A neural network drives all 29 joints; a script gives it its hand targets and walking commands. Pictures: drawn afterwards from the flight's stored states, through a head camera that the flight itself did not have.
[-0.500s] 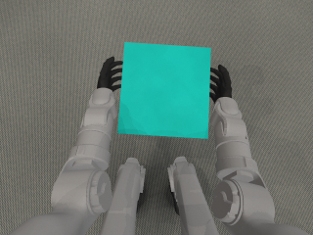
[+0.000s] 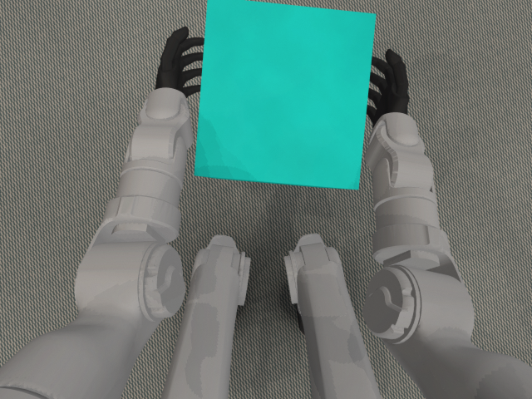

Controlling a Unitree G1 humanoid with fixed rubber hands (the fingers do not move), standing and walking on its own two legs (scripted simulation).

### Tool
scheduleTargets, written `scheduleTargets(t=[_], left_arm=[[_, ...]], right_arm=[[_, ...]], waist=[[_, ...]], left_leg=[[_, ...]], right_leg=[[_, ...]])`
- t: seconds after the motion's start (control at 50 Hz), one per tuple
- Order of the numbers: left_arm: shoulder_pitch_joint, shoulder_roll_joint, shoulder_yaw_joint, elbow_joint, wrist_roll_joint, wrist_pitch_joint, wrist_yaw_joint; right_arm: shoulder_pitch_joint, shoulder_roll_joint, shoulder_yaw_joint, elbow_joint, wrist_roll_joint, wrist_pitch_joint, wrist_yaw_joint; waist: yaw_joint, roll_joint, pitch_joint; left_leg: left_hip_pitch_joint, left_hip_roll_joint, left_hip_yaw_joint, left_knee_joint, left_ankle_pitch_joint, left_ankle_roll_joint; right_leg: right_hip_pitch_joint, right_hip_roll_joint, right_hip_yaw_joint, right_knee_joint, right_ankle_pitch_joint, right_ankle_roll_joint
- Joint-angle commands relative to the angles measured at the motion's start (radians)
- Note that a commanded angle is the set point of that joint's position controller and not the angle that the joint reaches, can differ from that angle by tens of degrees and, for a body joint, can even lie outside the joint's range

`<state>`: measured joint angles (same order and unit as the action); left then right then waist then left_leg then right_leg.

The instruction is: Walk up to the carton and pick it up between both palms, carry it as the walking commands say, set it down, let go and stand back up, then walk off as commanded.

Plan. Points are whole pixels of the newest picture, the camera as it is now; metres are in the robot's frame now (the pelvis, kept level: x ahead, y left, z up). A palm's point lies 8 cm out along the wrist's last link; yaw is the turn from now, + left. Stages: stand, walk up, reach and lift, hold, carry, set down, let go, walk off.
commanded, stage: set down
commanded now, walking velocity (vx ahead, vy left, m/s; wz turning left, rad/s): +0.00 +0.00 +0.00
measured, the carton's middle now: (277, 116) +0.50 -0.02 -0.18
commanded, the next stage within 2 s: none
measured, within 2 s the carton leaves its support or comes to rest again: rests again in 1.56 s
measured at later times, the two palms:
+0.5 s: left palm (187, 95) +0.53 +0.13 -0.19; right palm (366, 115) +0.50 -0.16 -0.19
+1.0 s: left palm (196, 101) +0.55 +0.12 -0.26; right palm (355, 119) +0.52 -0.17 -0.26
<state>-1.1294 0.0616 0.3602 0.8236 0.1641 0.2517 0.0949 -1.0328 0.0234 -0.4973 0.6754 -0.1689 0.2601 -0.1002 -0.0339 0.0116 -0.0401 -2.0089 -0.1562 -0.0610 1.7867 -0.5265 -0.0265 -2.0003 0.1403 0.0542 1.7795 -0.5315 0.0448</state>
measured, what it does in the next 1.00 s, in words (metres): lowers itself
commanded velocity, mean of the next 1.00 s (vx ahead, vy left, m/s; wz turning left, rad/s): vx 0.00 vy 0.00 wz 0.00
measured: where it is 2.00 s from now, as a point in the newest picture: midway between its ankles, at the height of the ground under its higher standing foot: (263, 309)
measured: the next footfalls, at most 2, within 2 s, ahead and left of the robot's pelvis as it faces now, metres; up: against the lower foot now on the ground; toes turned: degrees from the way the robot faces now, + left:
none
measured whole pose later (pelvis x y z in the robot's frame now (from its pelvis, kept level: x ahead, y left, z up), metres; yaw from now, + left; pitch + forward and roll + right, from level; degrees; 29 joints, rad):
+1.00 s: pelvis +0.00 +0.00 -0.10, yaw +0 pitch +39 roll -1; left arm -1.39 0.22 0.20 0.98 0.00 0.21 0.14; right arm -1.28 -0.12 -0.38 0.82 -0.02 0.22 -0.16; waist -0.04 0.00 0.25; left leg -2.23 -0.16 -0.02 2.16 -0.62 -0.03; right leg -2.22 0.15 0.02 2.15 -0.62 0.05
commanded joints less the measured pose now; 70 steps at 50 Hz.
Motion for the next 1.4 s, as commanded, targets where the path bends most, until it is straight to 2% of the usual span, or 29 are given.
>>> scheduleTargets(t=[0.0,0.72,0.76,0.8,0.9,1.08,1.38], left_arm=[[-0.607,-0.97,-0.436,-0.024,-0.104,-0.027,-0.197],[-0.848,-0.847,-0.486,0.007,-0.219,-0.047,-0.202],[-0.863,-0.836,-0.476,0.017,-0.219,-0.05,-0.204],[-0.858,-0.831,-0.476,0.012,-0.227,-0.057,-0.209],[-0.86,-0.841,-0.514,-0.003,-0.261,-0.076,-0.206],[-0.844,-0.816,-0.481,0.049,-0.243,-0.085,-0.212],[-0.879,-0.78,-0.462,0.079,-0.251,-0.097,-0.222]], right_arm=[[-0.705,0.905,0.527,-0.006,0.111,-0.017,0.207],[-0.962,0.773,0.566,0.015,0.229,-0.041,0.223],[-0.971,0.764,0.558,0.027,0.227,-0.043,0.223],[-0.979,0.773,0.569,0.018,0.234,-0.048,0.223],[-0.978,0.782,0.597,0.006,0.261,-0.064,0.223],[-0.962,0.759,0.562,0.057,0.25,-0.073,0.222],[-0.994,0.715,0.529,0.081,0.24,-0.086,0.232]], waist=[[-0.018,0.027,-1.107],[-0.03,0.04,-1.063],[-0.022,0.031,-1.024],[-0.02,0.009,-1.015],[-0.02,0.007,-1.017],[-0.009,0.008,-0.897],[-0.018,0.01,-0.797]], left_leg=[[0.579,-0.03,0.08,-0.126,0.277,0.0],[0.447,-0.011,0.096,0.163,0.326,0.013],[0.398,-0.01,0.095,0.172,0.304,0.016],[0.392,-0.01,0.092,0.187,0.317,0.021],[0.397,-0.01,0.087,0.224,0.384,0.025],[0.33,-0.008,0.081,0.239,0.332,0.034],[0.296,-0.004,0.066,0.256,0.294,0.043]], right_leg=[[0.551,0.033,-0.1,-0.116,0.312,0.004],[0.394,0.014,-0.121,0.168,0.35,-0.007],[0.386,0.01,-0.118,0.181,0.341,-0.009],[0.386,0.012,-0.116,0.192,0.361,-0.006],[0.404,0.013,-0.105,0.225,0.428,-0.008],[0.351,0.012,-0.096,0.241,0.378,-0.016],[0.288,0.005,-0.097,0.267,0.321,-0.028]])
